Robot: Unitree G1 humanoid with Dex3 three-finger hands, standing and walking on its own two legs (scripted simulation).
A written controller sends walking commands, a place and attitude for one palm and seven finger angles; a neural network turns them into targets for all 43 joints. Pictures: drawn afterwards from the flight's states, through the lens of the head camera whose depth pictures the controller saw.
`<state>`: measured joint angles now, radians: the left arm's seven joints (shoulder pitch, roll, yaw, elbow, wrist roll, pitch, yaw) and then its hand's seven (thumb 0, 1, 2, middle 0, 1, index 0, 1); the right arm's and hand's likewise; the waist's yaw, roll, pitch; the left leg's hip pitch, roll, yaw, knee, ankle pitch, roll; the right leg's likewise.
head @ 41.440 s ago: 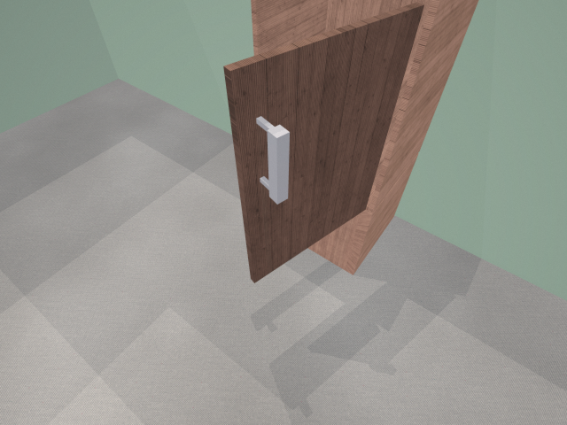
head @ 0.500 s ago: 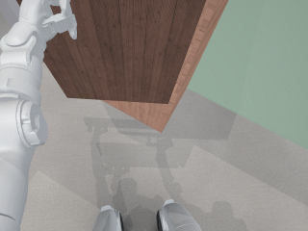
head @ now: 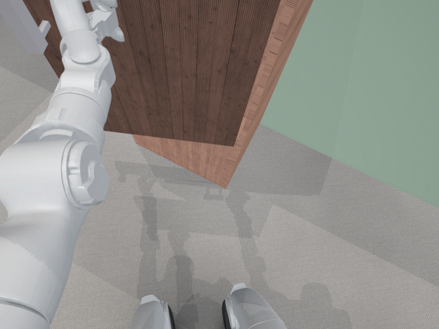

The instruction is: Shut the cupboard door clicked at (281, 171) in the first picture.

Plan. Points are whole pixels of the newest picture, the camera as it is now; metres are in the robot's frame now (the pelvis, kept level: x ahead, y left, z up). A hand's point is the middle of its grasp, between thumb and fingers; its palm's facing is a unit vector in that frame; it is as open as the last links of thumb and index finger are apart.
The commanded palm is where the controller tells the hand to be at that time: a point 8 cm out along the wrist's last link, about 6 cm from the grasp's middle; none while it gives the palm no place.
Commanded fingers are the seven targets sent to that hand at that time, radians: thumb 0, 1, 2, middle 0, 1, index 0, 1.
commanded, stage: pull the fist back off the door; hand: left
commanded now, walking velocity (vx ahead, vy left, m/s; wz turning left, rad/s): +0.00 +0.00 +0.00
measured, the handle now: out of the picture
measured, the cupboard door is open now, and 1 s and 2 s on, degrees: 22 22 22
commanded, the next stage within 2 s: draw the hand back to the body in 0.58 s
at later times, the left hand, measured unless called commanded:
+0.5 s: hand (113, 58) +0.51 +0.07 +0.15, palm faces +0.16 -0.99 +0.01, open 3.1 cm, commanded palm +0.47 +0.11 +0.15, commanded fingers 0.00 0.90 0.90 -1.30 -1.50 -1.30 -1.50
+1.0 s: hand (77, 95) +0.44 +0.11 +0.17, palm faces +0.19 -0.98 +0.01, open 3.1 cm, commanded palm +0.38 +0.15 +0.18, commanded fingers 0.00 0.90 0.90 -1.30 -1.50 -1.30 -1.50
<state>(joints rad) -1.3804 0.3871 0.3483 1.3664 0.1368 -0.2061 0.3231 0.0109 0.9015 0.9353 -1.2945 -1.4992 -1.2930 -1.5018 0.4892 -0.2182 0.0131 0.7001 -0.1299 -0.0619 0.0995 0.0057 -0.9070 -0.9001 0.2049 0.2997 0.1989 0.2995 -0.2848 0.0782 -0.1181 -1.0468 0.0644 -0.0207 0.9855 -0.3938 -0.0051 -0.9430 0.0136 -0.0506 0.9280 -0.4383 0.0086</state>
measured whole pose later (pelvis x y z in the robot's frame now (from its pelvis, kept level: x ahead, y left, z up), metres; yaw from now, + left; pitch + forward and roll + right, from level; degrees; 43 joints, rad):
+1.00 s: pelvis +0.00 -0.02 +0.04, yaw +0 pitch +8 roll +0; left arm -0.58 0.14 0.22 0.75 -0.10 -0.25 0.16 0.01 0.90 0.90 -1.30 -1.50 -1.29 -1.50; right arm 0.40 -0.24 -0.02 0.70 0.00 -0.03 0.00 0.01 -0.91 -0.90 0.20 0.30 0.20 0.30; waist -0.07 0.06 -0.09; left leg -0.52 0.06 0.04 0.70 -0.31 -0.02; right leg -0.47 0.01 0.00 0.71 -0.37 -0.01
